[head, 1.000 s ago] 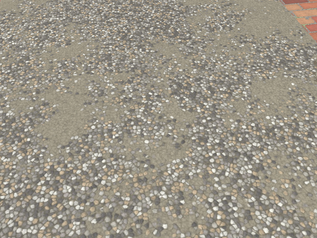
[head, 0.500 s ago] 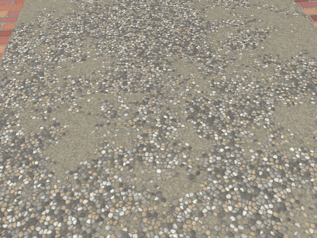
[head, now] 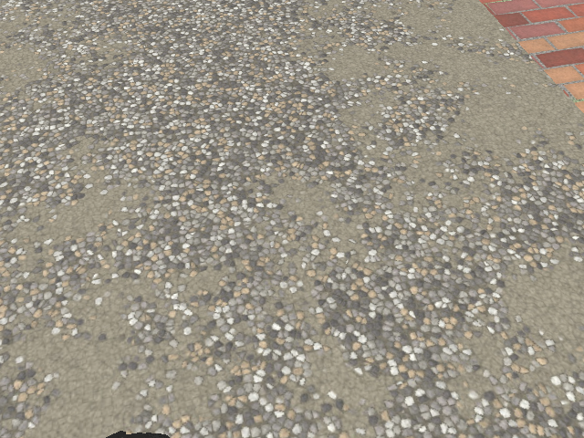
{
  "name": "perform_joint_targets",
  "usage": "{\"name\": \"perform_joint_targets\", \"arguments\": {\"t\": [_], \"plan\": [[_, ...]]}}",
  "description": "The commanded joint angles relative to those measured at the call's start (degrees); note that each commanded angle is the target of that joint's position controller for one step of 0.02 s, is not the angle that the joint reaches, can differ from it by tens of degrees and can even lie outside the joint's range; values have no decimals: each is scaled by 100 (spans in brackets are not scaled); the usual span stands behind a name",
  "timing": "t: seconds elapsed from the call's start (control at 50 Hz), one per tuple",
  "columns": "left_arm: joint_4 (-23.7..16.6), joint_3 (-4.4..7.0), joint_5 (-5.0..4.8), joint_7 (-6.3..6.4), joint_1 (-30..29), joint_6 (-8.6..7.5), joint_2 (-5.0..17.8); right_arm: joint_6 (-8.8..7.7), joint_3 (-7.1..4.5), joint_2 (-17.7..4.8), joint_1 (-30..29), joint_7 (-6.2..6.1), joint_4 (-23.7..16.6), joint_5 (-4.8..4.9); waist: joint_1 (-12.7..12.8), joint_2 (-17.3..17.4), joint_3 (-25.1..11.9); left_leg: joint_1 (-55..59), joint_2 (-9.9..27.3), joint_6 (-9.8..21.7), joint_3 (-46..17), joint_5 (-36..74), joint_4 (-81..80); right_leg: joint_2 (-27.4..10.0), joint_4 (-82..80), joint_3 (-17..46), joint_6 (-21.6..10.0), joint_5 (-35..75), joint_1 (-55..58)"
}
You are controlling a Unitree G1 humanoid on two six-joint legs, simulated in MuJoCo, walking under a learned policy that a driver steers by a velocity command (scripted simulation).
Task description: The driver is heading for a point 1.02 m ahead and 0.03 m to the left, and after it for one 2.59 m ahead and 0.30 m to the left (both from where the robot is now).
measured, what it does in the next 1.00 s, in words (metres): walks ahead: right foot, then left foot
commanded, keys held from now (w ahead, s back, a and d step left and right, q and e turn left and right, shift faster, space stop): w+shift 0.80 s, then shift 0.20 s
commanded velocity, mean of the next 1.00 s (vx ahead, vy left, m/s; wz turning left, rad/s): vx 0.93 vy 0.00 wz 0.00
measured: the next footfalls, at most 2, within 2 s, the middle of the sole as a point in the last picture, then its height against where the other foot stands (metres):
right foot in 0.14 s outside the picture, level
left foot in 0.60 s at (248, 314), level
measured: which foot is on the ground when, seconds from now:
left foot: down 0.00-0.16, up 0.18-0.58, down 0.60-1.00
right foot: up 0.00-0.12, down 0.14-0.62, up 0.64-1.00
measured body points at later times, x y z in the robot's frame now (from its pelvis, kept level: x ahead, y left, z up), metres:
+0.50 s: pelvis +0.49 -0.01 +0.00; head +0.52 +0.00 +0.44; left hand +0.38 +0.23 -0.14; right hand +0.73 -0.21 -0.08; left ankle +0.73 +0.13 -0.68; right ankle +0.32 -0.08 -0.73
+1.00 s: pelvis +0.97 +0.02 -0.01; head +1.01 +0.02 +0.44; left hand +1.22 +0.22 -0.09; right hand +0.87 -0.22 -0.14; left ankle +0.78 +0.09 -0.73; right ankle +1.21 -0.07 -0.71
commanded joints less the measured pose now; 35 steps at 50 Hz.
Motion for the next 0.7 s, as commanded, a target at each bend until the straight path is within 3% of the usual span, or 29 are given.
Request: {"name": "perform_joint_targets", "arguments": {"t": [0.02,0.06,0.08,0.1,0.12,0.14,0.16,0.18,0.2,0.22,0.24,0.26,0.28,0.32,0.36,0.4,0.44,0.48,0.52,0.54,0.56,0.58,0.6,0.62,0.64,0.66,0.68,0.7], "plan": [[-457,-44,-71,-14,-775,-57,202,-150,-60,-777,-47,-76,-311,40,148,171,962,-1119,1426,339,-381,3806,-990,418,-1039,-461,-148,546,1216],[-474,3,-54,54,-702,-71,379,-101,-70,-1013,18,-127,-275,-33,263,437,585,-97,1554,228,-238,6084,-301,831,-1323,-624,-290,34,1484],[-431,49,-50,101,-438,-69,506,-45,-94,-1156,25,-184,-248,-103,444,660,275,281,1665,178,-228,7176,305,1056,-1337,-645,-355,-439,1780],[-272,125,-57,164,245,-71,693,40,-129,-1290,-21,-249,-214,-188,806,834,-133,438,1762,153,-229,7787,1276,1206,-1354,-539,-445,-859,2426],[59,234,-66,251,1341,-66,914,132,-170,-1413,-190,-300,-229,-260,1306,925,-701,302,1811,175,-193,7749,2614,1253,-1443,-416,-554,-1220,3461],[384,359,12,353,2453,-48,1158,172,-183,-1383,-477,-305,-309,-266,1835,829,-1165,-607,1636,207,-108,6613,4254,877,-1510,-87,-704,-1582,4840],[474,507,182,441,3043,-28,1648,125,-39,-650,-346,-197,-545,-168,1630,-255,-1753,-2538,955,210,-109,2841,6565,-617,-1330,1784,-1027,-3264,6411],[504,550,174,315,2805,-27,1626,3,12,-377,166,-79,-675,171,1051,-1472,-2352,-4396,98,128,-860,-845,8076,-1589,-2543,5044,-1681,-4172,7348],[507,511,74,240,2241,-55,1218,-20,-52,-805,-659,-151,-849,113,1009,-568,-1396,-5032,631,316,-1041,-201,7931,-1201,-2920,4433,-1386,-4126,6684],[550,428,31,211,1953,-117,849,-40,-52,-818,-1189,-136,-992,73,910,-2,-698,-5017,842,328,-968,235,7560,-1056,-3068,3539,-1251,-3442,5717],[614,364,78,204,1776,-161,580,-13,-21,-679,-1359,-103,-1024,0,665,434,-285,-4774,1038,313,-983,332,7188,-834,-3235,2964,-1083,-2936,4897],[697,292,67,233,1754,-198,408,73,6,-538,-1366,-44,-1079,-130,413,434,-56,-4521,1162,259,-1015,353,6949,-576,-3357,2495,-901,-2706,4248],[799,246,31,264,1793,-236,338,172,52,-371,-1238,40,-1091,-217,210,201,47,-4335,1272,156,-990,327,6712,-462,-3533,2222,-841,-2746,3804],[940,241,-100,273,1978,-338,427,284,92,-293,-1629,134,-1285,-288,120,66,461,-4672,1484,-28,-818,402,6322,-301,-3877,1784,-808,-2468,3405],[942,249,-121,239,2126,-399,580,299,124,-413,-2423,177,-1625,-293,227,77,780,-4963,1561,-139,-468,1039,5486,-51,-4198,1231,-775,-1658,3172],[922,237,-167,198,2214,-441,602,260,181,-417,-2977,214,-1839,-248,321,146,863,-4527,1473,-171,-189,1975,4220,270,-4278,676,-661,-659,2957],[991,249,-250,215,2479,-512,746,213,249,-380,-3475,274,-1992,-159,490,91,958,-3701,1262,-68,138,2814,3157,170,-4655,526,-570,234,2869],[1088,258,-244,243,2724,-505,928,212,235,-508,-3720,245,-2055,-117,594,5,941,-3682,1065,72,257,3072,2569,35,-4736,373,-496,1153,3831],[1119,259,-172,288,2844,-445,1120,198,163,-729,-3654,183,-2056,-175,523,-202,579,-3533,706,220,425,2599,2285,-119,-4083,216,-375,3221,4903],[1146,273,-100,336,2883,-383,1236,205,111,-847,-3398,131,-2005,-192,350,-403,257,-3253,462,282,474,2098,2311,-215,-3467,176,-323,4330,5307],[1168,301,-11,403,2834,-295,1372,208,29,-1026,-2704,66,-1836,-189,-33,-591,-192,-2572,302,374,353,1631,2325,-318,-2486,168,-275,4928,5457],[1153,336,53,474,2651,-194,1489,225,-82,-1223,-1529,-23,-1465,-178,-597,-655,-780,-1455,226,464,274,1259,2286,-331,-1086,105,-235,4905,5255],[1081,327,86,500,2437,-154,1396,257,-218,-1507,-379,-132,-1139,-238,-1117,-594,-1268,-119,692,597,-162,728,2423,-125,639,76,-220,3720,4314],[835,116,-85,368,3136,-178,331,246,-398,-2131,-62,-196,-1096,-449,-447,1097,-2111,1809,2551,1156,-2691,-373,2467,674,3266,143,-91,-1123,2102],[816,127,-313,330,3241,-293,528,271,-420,-1909,-94,-64,-1060,-325,-404,1338,-2805,2295,3039,1485,-5246,-1481,1091,1236,4332,902,-141,-3332,914],[560,178,-285,386,2288,-309,792,242,-389,-1603,-756,-28,-1031,-268,-250,754,-1516,1407,2646,1196,-4322,-1328,794,725,4248,913,-250,-2616,272],[431,163,-223,366,1786,-332,804,185,-302,-1192,-1079,2,-1009,-225,-156,184,-815,375,2462,1049,-3429,-645,685,500,3783,848,-253,-2159,324],[406,132,-154,327,1658,-298,665,146,-244,-952,-1222,9,-936,-250,74,-34,-406,-418,2217,904,-2826,-207,542,331,3459,878,-244,-2076,561]]}}
Velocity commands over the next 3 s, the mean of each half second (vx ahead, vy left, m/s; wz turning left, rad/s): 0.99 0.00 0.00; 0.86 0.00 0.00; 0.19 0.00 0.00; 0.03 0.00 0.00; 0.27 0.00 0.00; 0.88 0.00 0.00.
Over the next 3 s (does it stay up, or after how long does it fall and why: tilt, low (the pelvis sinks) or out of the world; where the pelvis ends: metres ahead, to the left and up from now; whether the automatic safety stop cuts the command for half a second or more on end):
stays up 1.59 0.11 -0.01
